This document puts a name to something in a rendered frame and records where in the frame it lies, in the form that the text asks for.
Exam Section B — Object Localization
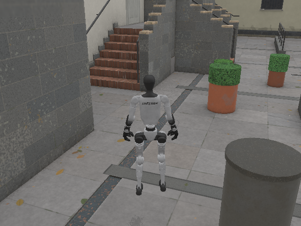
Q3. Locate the robot right forearm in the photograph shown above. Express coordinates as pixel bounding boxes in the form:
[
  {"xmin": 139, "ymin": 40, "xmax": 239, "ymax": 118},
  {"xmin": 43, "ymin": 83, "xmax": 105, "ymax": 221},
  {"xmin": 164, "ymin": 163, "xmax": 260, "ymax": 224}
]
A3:
[{"xmin": 168, "ymin": 114, "xmax": 177, "ymax": 131}]

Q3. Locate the right robot upper arm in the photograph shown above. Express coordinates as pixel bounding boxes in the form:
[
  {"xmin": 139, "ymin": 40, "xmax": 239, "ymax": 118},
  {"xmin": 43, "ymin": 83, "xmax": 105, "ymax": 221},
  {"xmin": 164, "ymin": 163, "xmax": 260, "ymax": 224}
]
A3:
[{"xmin": 159, "ymin": 95, "xmax": 173, "ymax": 121}]

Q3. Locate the robot left forearm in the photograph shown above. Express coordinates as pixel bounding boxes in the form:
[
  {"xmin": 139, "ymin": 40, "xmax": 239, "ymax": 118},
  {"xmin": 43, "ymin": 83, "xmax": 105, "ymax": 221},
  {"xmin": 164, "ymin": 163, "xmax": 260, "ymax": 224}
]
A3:
[{"xmin": 124, "ymin": 115, "xmax": 133, "ymax": 133}]

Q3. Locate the robot left hand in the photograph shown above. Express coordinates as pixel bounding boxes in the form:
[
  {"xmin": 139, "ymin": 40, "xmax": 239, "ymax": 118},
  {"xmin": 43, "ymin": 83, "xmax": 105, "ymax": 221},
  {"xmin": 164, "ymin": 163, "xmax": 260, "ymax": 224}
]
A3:
[{"xmin": 123, "ymin": 131, "xmax": 134, "ymax": 141}]

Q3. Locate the robot right thigh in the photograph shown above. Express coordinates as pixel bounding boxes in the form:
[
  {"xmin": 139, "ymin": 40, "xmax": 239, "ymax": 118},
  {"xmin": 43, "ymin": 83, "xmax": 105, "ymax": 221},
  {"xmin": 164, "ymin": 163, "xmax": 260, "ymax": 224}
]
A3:
[{"xmin": 157, "ymin": 131, "xmax": 166, "ymax": 163}]

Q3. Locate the robot right hand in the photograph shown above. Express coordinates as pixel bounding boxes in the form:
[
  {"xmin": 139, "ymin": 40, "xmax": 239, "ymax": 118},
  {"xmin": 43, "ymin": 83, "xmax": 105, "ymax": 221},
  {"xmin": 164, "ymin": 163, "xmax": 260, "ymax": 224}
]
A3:
[{"xmin": 167, "ymin": 130, "xmax": 178, "ymax": 140}]

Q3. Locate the left robot upper arm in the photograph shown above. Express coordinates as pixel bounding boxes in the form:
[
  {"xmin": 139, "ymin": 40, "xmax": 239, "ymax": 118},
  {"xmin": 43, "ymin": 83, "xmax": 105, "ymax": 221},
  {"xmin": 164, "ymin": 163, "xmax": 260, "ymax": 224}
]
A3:
[{"xmin": 128, "ymin": 96, "xmax": 140, "ymax": 121}]

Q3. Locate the left robot shin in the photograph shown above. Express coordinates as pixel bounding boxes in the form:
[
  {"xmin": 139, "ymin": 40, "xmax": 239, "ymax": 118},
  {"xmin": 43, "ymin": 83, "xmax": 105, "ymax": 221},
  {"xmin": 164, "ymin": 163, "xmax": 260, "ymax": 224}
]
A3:
[{"xmin": 136, "ymin": 157, "xmax": 143, "ymax": 189}]

